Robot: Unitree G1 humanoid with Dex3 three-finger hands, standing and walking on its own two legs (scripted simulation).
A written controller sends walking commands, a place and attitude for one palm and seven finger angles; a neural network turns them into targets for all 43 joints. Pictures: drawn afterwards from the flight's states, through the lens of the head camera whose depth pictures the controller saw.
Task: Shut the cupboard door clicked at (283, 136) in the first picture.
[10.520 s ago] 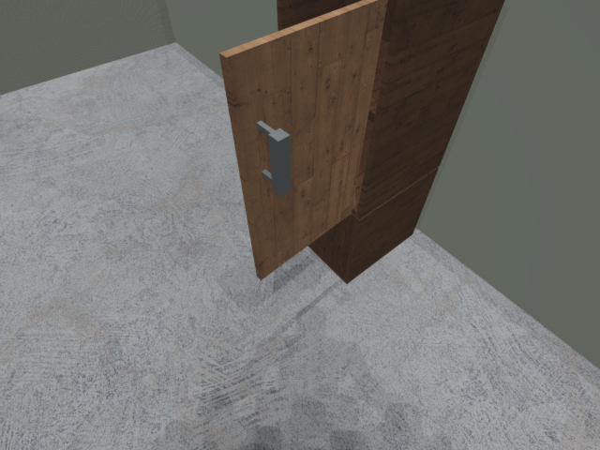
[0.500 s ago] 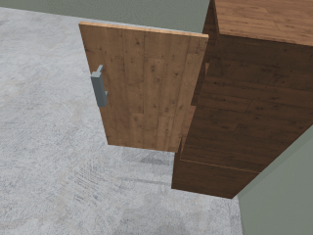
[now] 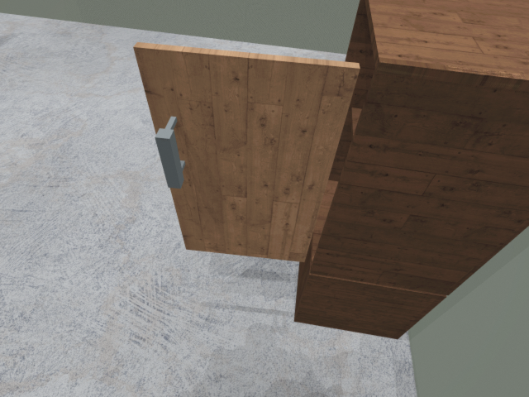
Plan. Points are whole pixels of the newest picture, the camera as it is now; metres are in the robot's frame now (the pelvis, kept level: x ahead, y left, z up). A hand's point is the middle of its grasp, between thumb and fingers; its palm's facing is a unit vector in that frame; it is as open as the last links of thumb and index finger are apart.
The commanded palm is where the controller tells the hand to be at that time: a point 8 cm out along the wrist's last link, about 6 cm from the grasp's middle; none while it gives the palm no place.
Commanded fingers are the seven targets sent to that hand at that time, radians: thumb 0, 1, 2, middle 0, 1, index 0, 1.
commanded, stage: look again from close up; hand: left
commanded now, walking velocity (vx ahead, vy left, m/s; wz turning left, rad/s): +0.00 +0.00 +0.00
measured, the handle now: (174, 152) +0.52 +0.21 +0.06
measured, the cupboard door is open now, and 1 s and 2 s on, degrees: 93 93 93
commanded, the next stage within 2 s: come to a stop and stand still in 0.42 s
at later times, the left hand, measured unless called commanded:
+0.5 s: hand out of the picture +0.06 +0.21 -0.17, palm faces -0.02 -0.96 -0.26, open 7.4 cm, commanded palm none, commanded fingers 0.00 0.90 0.90 -0.20 -0.30 -0.20 -0.30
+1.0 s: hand out of the picture +0.07 +0.19 -0.16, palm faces +0.00 -0.95 -0.31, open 7.4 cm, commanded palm none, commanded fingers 0.00 0.90 0.90 -0.20 -0.30 -0.20 -0.30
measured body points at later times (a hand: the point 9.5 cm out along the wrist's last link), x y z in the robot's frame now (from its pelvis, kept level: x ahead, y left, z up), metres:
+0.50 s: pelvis +0.02 +0.00 +0.00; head +0.03 +0.01 +0.45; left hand +0.06 +0.26 -0.15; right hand +0.07 -0.27 -0.14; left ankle +0.03 +0.06 -0.74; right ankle +0.01 -0.15 -0.74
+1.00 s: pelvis +0.02 -0.03 +0.00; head +0.01 -0.03 +0.45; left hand +0.07 +0.24 -0.14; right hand +0.13 -0.29 -0.14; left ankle +0.03 +0.06 -0.74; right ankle +0.01 -0.15 -0.74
